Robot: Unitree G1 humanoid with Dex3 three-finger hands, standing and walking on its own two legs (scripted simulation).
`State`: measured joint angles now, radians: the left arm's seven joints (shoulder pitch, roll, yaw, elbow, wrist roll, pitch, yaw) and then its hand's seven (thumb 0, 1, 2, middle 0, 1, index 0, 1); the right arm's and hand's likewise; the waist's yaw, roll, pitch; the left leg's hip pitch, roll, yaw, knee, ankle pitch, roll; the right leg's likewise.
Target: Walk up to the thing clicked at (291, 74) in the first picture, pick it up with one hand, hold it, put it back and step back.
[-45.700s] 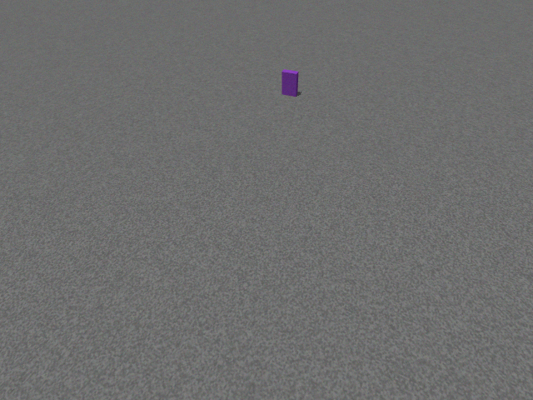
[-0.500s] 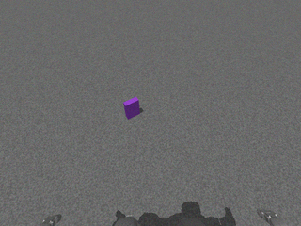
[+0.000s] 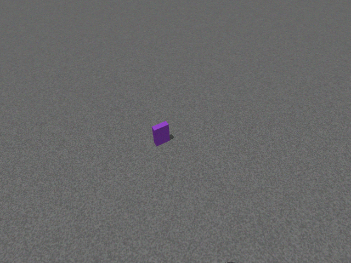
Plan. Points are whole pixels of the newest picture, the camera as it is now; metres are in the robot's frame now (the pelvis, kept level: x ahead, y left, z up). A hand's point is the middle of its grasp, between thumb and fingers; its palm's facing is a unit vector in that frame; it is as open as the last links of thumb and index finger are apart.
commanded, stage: step back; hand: left
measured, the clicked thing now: (161, 133) +1.06 +0.17 -0.68
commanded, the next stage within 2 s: stand in 0.70 s
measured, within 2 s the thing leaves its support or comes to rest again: neither
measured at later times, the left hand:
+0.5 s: hand out of the picture +0.11 +0.28 -0.15, palm faces +0.03 -0.94 -0.35, open 7.4 cm
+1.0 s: hand out of the picture +0.13 +0.27 -0.14, palm faces -0.01 -0.94 -0.33, open 7.4 cm
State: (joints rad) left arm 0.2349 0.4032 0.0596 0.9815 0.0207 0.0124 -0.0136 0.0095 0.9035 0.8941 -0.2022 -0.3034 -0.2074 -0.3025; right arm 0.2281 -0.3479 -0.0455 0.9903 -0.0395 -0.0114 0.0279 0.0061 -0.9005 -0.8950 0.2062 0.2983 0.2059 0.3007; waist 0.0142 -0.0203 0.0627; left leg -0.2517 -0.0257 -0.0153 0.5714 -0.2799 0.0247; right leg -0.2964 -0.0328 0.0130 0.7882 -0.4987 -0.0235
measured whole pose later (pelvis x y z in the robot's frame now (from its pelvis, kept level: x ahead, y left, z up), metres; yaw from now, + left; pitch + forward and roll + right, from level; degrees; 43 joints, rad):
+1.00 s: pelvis +0.04 +0.02 +0.02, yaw +0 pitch -3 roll +0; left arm 0.08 0.34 0.00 1.12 0.01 -0.02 0.00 0.01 0.90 0.89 -0.20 -0.30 -0.21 -0.30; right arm 0.04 -0.34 -0.01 1.13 -0.01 -0.02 0.01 0.00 -0.90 -0.90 0.21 0.30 0.21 0.30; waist 0.00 0.00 0.06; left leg -0.14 0.01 0.03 0.35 -0.15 0.00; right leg -0.05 -0.03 0.00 0.32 -0.22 0.03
